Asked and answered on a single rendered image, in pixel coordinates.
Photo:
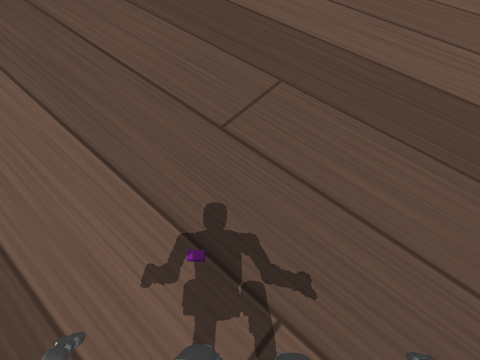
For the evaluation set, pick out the left robot hand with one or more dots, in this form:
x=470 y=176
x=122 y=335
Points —
x=64 y=346

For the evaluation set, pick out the small box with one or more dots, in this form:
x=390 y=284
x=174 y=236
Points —
x=196 y=255

